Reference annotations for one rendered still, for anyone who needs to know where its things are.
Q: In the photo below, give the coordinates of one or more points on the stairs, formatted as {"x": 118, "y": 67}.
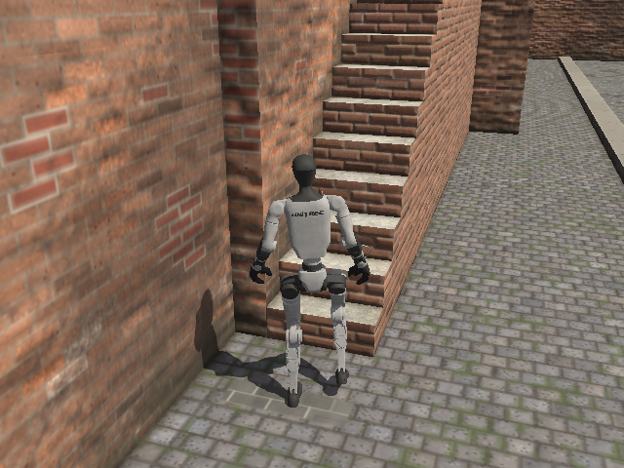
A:
{"x": 395, "y": 123}

